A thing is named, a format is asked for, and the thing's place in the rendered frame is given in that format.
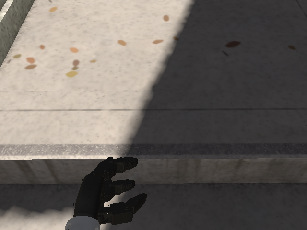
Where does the left robot hand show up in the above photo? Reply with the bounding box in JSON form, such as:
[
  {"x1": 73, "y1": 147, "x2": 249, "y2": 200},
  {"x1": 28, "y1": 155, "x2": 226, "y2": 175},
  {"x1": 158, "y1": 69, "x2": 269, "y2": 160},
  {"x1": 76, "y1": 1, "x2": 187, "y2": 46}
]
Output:
[{"x1": 73, "y1": 156, "x2": 147, "y2": 225}]

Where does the left robot forearm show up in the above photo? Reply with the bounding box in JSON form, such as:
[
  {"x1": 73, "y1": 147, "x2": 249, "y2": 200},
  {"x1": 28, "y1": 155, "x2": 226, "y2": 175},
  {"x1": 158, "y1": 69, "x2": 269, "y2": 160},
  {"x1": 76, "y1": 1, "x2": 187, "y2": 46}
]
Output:
[{"x1": 64, "y1": 216, "x2": 101, "y2": 230}]

